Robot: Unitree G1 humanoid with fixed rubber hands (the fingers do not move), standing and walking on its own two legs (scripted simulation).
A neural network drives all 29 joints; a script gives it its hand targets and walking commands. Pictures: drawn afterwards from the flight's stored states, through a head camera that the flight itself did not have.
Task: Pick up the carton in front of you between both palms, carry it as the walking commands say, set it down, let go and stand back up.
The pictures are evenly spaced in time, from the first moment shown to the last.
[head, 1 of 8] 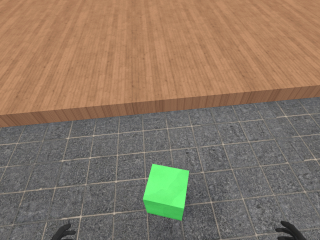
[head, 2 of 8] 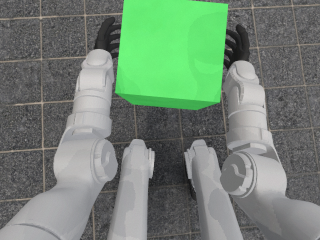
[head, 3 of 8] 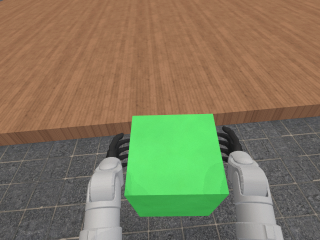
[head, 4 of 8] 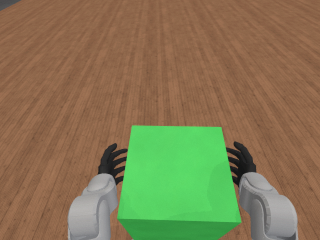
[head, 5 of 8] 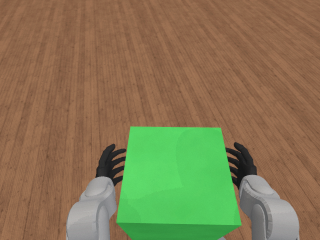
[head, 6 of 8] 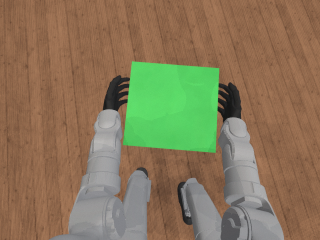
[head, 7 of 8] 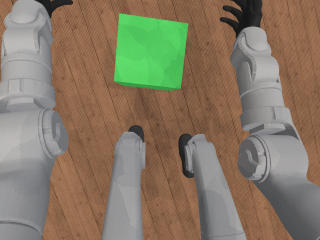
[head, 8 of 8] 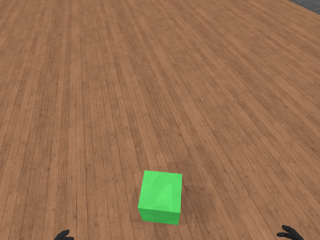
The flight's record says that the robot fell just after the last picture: no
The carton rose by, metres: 0.90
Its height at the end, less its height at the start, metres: +0.15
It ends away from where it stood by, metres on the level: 4.94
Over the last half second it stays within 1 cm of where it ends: yes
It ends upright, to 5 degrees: yes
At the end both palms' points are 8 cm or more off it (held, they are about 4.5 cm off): yes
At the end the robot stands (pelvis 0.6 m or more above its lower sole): yes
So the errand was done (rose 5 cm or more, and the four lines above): yes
